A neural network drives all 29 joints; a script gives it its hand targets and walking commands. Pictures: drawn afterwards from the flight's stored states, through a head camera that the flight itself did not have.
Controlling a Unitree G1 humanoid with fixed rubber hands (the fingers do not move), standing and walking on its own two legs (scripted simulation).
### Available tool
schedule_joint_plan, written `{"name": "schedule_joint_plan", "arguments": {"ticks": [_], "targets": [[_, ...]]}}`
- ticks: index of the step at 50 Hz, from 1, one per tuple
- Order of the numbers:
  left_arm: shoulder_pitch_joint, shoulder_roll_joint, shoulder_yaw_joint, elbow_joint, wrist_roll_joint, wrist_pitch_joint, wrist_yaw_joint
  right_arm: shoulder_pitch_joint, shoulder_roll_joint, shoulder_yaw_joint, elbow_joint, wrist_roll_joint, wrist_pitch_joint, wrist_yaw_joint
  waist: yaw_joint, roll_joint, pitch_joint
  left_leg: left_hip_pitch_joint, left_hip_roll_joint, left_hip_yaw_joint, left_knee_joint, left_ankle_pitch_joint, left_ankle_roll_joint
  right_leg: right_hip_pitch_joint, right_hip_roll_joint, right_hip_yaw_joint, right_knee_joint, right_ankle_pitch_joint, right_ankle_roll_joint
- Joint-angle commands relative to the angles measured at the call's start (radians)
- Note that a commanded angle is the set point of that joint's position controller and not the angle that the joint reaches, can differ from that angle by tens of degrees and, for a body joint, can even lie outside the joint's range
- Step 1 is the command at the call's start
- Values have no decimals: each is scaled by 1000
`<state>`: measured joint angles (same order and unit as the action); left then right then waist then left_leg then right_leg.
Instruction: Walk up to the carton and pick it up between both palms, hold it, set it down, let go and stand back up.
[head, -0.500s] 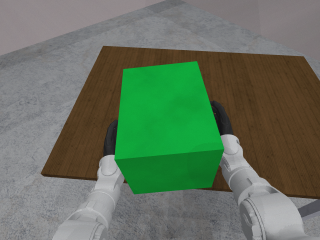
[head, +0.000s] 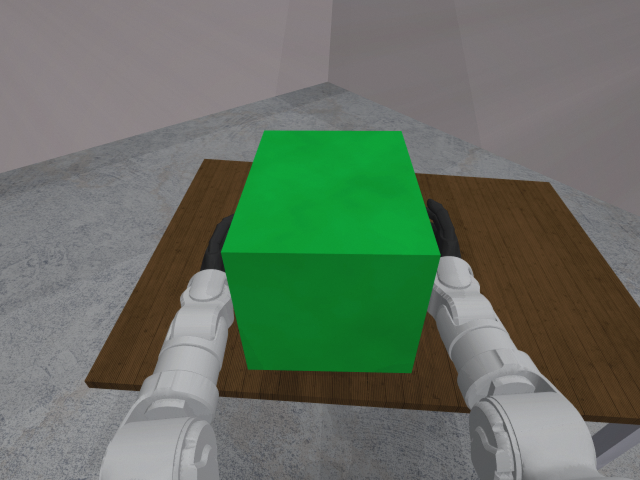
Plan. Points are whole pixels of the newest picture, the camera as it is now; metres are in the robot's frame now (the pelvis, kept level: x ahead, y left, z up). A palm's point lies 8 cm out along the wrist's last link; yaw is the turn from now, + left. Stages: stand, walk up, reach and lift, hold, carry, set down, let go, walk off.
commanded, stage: reach and lift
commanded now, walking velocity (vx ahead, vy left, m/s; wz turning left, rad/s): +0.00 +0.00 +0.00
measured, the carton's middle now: (330, 240) +0.42 +0.01 +0.11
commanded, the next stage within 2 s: hold in 1.36 s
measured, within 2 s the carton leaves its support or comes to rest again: neither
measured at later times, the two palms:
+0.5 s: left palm (196, 255) +0.38 +0.18 +0.12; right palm (427, 268) +0.37 -0.12 +0.12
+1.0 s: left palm (201, 246) +0.37 +0.17 +0.14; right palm (438, 259) +0.37 -0.13 +0.14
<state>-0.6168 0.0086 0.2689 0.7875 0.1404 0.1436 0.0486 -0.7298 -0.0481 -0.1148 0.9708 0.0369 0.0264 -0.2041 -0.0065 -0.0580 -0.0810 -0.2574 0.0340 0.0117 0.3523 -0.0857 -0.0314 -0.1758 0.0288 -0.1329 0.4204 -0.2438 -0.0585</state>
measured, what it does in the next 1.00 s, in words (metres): stands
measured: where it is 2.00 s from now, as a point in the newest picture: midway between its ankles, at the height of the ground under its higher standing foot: outside the picture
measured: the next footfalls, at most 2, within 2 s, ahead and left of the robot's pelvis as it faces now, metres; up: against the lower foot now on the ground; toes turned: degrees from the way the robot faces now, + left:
none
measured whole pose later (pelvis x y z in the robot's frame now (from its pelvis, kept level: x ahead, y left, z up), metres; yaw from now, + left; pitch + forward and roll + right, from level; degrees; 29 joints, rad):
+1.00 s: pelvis +0.02 +0.04 +0.00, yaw -1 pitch -5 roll -1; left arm -0.44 -0.02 0.14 0.14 0.19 0.59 0.07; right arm -0.54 -0.08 -0.01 0.50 0.17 0.27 -0.21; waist -0.07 -0.04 0.03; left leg -0.14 0.02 0.05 0.37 -0.14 0.02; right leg -0.01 0.02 -0.09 0.30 -0.20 -0.02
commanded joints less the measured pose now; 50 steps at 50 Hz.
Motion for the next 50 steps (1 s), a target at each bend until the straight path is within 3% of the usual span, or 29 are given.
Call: {"name": "schedule_joint_plan", "arguments": {"ticks": [1,6,15,21,28,40,48,49,50], "targets": [[-825,-675,-364,-369,-18,24,-133,-748,771,343,-374,14,-25,135,-11,43,-427,204,-66,-14,-31,41,44,177,-78,138,-110,361,167],[-748,-687,-418,-442,-16,106,-146,-731,740,356,-463,29,1,136,-30,58,-402,294,-59,-17,-30,79,40,124,-45,101,-136,303,141],[-612,-729,-577,-645,-38,213,-120,-688,672,464,-686,112,27,133,-46,84,-458,464,-34,-49,24,256,15,44,13,63,-162,274,98],[-597,-741,-678,-754,-63,263,-82,-685,628,486,-782,147,48,146,-50,122,-474,502,-10,-74,25,244,3,-24,26,57,-171,189,70],[-573,-741,-718,-794,-81,314,-58,-692,593,480,-826,170,84,159,-52,138,-472,509,4,-85,21,229,2,-34,29,67,-170,177,58],[-510,-686,-664,-830,-67,362,-99,-630,585,511,-845,199,139,131,-64,96,-449,515,-25,-62,43,347,1,79,28,82,-154,377,88],[-533,-665,-658,-850,-80,357,-132,-641,632,562,-910,209,148,101,-67,74,-432,456,-51,-53,37,309,14,147,17,90,-129,498,121],[-678,-651,-652,-966,-99,336,-135,-734,668,612,-945,231,136,101,-4,69,-514,442,-61,-59,43,345,16,153,7,89,-114,518,137],[-656,-632,-647,-919,-89,341,-132,-705,673,600,-942,229,135,96,-23,86,-499,460,-60,-54,45,328,21,134,8,93,-119,527,137]]}}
